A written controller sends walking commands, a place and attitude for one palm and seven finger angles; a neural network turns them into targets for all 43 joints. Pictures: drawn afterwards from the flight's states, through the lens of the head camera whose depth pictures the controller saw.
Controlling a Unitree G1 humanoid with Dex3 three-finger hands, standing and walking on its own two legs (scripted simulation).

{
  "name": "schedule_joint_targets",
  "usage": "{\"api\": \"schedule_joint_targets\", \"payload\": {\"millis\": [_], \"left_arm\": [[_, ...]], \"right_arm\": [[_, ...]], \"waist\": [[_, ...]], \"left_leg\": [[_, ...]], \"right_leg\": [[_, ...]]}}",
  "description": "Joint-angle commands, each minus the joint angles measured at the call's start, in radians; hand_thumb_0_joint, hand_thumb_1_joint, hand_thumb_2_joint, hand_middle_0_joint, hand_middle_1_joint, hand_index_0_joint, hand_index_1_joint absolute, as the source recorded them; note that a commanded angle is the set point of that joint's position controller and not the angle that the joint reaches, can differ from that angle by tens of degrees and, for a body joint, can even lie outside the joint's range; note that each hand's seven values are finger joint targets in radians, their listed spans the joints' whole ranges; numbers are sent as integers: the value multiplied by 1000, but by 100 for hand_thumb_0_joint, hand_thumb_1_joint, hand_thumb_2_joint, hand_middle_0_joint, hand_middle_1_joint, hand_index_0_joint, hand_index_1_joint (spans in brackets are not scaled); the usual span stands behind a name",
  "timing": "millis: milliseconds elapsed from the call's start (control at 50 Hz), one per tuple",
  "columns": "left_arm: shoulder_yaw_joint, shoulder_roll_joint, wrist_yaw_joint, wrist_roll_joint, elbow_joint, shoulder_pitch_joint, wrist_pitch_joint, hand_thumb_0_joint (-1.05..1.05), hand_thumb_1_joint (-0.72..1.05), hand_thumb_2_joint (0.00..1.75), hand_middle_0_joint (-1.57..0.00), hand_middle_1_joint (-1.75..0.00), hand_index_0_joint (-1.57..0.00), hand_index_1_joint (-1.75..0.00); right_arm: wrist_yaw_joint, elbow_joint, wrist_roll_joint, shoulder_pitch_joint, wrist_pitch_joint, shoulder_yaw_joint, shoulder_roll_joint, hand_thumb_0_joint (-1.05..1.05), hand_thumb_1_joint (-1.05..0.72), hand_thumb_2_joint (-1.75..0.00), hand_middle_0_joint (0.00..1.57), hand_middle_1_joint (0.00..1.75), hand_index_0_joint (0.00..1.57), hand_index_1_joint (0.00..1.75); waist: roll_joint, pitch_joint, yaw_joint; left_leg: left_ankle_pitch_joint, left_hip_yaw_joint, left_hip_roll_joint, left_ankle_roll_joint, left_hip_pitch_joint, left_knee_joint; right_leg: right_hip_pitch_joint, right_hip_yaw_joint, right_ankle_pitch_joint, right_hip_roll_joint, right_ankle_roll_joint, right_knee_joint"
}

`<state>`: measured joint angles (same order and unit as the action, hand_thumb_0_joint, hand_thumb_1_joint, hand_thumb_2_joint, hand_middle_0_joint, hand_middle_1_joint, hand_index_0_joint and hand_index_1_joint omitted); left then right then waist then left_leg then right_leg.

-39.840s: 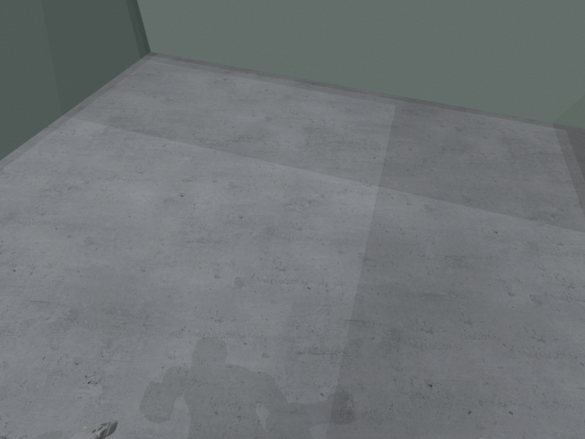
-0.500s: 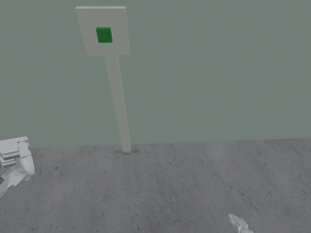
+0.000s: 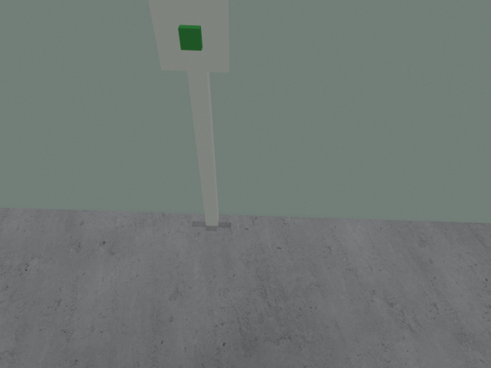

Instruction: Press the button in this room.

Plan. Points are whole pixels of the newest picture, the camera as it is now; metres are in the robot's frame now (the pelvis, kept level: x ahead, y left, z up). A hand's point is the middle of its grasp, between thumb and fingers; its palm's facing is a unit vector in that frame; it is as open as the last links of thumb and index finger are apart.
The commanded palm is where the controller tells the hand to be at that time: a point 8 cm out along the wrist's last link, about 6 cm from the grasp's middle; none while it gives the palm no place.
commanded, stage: let the arm hang, fingers relaxed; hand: left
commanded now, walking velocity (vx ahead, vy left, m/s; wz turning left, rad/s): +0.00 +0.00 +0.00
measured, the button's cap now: (190, 37) +0.87 +0.17 +0.17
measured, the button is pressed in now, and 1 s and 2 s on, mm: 0 0 0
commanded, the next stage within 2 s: stand and wait in 0.80 s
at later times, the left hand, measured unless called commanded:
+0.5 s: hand out of the picture +0.06 +0.25 -0.14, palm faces +0.01 -0.94 -0.35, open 7.1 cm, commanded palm none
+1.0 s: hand out of the picture +0.13 +0.24 -0.13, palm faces -0.03 -0.94 -0.35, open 7.4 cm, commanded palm none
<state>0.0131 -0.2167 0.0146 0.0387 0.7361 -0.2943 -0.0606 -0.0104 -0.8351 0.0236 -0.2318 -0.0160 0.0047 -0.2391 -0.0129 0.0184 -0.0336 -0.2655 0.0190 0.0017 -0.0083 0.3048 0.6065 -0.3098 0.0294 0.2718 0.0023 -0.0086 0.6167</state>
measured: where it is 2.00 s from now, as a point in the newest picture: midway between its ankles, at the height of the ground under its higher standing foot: outside the picture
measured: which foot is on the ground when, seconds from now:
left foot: down 0.00-1.00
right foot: down 0.00-1.00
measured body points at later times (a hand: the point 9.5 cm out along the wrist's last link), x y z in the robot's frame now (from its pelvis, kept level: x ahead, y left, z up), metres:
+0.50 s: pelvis +0.01 +0.01 +0.02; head +0.01 -0.01 +0.46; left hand +0.06 +0.30 -0.12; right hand +0.04 -0.27 -0.14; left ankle +0.04 +0.13 -0.73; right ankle +0.04 -0.12 -0.73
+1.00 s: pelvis +0.04 -0.01 +0.02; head +0.06 -0.02 +0.47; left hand +0.13 +0.29 -0.11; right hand +0.11 -0.30 -0.12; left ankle +0.04 +0.13 -0.73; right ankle +0.04 -0.13 -0.73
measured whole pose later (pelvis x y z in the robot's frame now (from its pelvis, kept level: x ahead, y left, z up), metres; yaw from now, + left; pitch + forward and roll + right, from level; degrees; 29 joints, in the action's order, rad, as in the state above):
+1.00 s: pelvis +0.04 -0.01 +0.02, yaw +0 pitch -1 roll +0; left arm -0.02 -0.33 0.00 0.01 1.12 -0.07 0.01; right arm 0.00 -1.11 0.01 -0.11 0.00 0.02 -0.34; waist 0.02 0.08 -0.01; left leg -0.18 0.02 -0.01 -0.02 0.14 0.34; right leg -0.15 0.03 0.19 -0.01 0.00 0.36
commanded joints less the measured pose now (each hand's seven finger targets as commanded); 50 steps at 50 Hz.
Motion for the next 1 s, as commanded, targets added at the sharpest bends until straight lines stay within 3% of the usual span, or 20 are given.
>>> {"api": "schedule_joint_targets", "payload": {"millis": [0,20,80,140,240,280,380,440,660,980], "left_arm": [[-64,-205,-1,-22,16,50,69,0,90,90,-71,-86,-71,-86],[-69,-205,1,-23,48,35,70,0,90,90,-68,-82,-68,-82],[-70,-220,-2,-24,132,41,74,0,90,90,-57,-70,-57,-70],[-70,-233,-2,-25,189,66,76,0,90,90,-46,-58,-46,-58],[-72,-256,0,-26,267,93,76,0,90,90,-27,-38,-27,-38],[-73,-262,1,-26,285,113,75,0,90,90,-20,-30,-20,-30],[-78,-284,0,-25,317,138,77,0,90,90,-20,-30,-20,-30],[-79,-292,-1,-24,323,157,79,0,90,90,-20,-30,-20,-30],[-73,-312,-2,-25,328,237,91,0,90,90,-20,-30,-20,-30],[-71,-330,2,-28,330,261,99,0,90,90,-20,-30,-20,-30]], "right_arm": [[11,13,4,14,25,35,-159,0,-90,-90,20,30,20,30],[14,0,5,21,25,37,-159,0,-90,-90,20,30,20,30],[18,-40,-1,1,22,42,-168,0,-90,-90,20,30,20,30],[21,-83,-5,-25,20,50,-181,0,-90,-90,20,30,20,30],[24,-144,-7,-30,18,55,-197,0,-90,-90,20,30,20,30],[24,-167,-3,-33,18,55,-204,0,-90,-90,20,30,20,30],[22,-190,-2,-1,23,57,-225,0,-90,-90,20,30,20,30],[20,-197,-2,24,26,59,-242,0,-90,-90,20,30,20,30],[20,-208,-4,105,37,51,-270,0,-90,-90,20,30,20,30],[23,-216,-8,145,33,48,-293,0,-90,-90,20,30,20,30]], "waist": [[153,-12,26],[211,-32,36],[116,-57,34],[48,-38,26],[3,28,24],[23,47,19],[6,43,27],[26,41,30],[35,-8,26],[17,-71,19]], "left_leg": [[-12,107,-88,44,-7,-217],[-33,109,-91,45,4,-231],[-76,97,-86,42,-13,-235],[-55,88,-83,43,-51,-226],[-38,81,-84,44,-70,-239],[-62,91,-90,45,-67,-265],[-68,99,-92,47,-64,-288],[-53,103,-96,46,-69,-300],[149,92,-111,32,-132,-308],[250,62,-116,20,-218,-300]], "right_leg": [[28,95,38,61,55,-205],[70,84,17,59,57,-201],[103,87,36,68,65,-237],[72,94,69,78,71,-274],[37,95,94,86,74,-311],[28,93,118,85,73,-310],[56,95,112,88,70,-316],[67,92,84,89,67,-311],[138,76,-128,102,53,-300],[196,79,-283,111,52,-314]]}}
